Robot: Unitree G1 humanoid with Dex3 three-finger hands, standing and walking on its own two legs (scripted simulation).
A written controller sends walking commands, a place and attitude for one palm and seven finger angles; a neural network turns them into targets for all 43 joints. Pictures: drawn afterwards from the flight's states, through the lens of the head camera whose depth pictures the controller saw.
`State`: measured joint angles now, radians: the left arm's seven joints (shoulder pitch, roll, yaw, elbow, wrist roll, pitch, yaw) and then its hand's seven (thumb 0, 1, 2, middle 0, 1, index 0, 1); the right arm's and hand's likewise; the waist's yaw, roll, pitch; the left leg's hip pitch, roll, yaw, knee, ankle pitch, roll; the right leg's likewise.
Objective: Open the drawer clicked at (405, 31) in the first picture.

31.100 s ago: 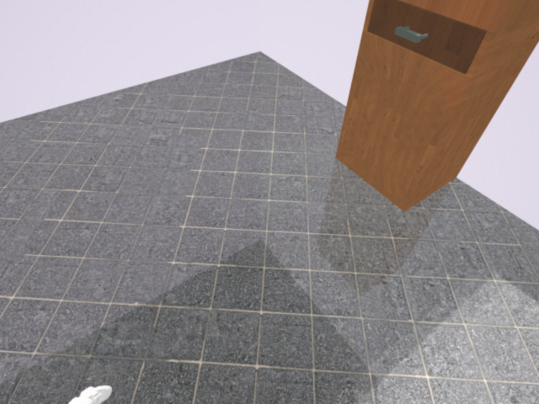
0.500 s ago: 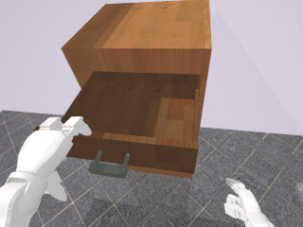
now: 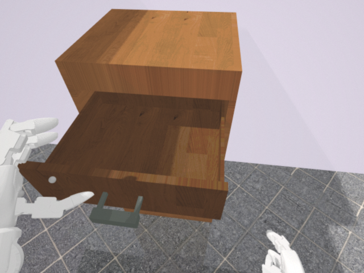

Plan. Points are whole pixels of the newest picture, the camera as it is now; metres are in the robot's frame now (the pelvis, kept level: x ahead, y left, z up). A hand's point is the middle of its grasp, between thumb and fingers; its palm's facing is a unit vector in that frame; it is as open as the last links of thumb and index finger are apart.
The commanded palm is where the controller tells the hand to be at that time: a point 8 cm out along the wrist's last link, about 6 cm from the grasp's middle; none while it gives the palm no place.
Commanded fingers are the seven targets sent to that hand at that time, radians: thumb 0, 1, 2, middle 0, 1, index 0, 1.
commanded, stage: draw the hand back to the body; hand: left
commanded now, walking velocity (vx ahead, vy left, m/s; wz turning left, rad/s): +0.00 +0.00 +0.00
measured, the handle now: (118, 208) +0.24 +0.18 +0.02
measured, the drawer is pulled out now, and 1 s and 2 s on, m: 0.29 0.29 0.29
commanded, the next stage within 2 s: step back with the hand held close in 0.60 s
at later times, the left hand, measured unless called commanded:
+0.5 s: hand (38, 195) +0.17 +0.24 +0.19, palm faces +0.43 -0.80 -0.42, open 7.9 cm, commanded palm +0.12 +0.28 +0.21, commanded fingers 0.00 0.90 0.90 -0.20 -0.30 -0.20 -0.30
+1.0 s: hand (43, 202) +0.17 +0.23 +0.18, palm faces +0.28 -0.79 -0.55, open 7.4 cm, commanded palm +0.10 +0.28 +0.21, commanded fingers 0.00 0.90 0.90 -0.20 -0.30 -0.20 -0.30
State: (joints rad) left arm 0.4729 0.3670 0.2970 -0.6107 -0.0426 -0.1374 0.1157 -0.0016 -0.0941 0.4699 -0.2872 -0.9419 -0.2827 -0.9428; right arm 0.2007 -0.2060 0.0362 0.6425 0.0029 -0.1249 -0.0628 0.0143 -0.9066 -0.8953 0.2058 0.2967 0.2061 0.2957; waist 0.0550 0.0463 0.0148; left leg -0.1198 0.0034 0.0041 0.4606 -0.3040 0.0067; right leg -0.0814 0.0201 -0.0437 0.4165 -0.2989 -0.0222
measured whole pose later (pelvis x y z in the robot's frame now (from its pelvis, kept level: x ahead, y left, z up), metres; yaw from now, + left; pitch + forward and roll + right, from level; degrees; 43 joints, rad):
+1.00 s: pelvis -0.03 +0.00 +0.00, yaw +0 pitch +2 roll +0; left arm 0.61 0.41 0.40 -0.62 -0.05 -0.20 0.09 0.02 0.89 0.89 -0.21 -0.30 -0.21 -0.31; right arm 0.16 -0.24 -0.02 0.57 0.03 -0.03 -0.07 0.01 -0.91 -0.90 0.21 0.30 0.21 0.30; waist -0.01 0.05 0.03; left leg -0.27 0.00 0.01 0.48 -0.25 0.02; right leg -0.25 0.01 -0.04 0.47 -0.25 -0.01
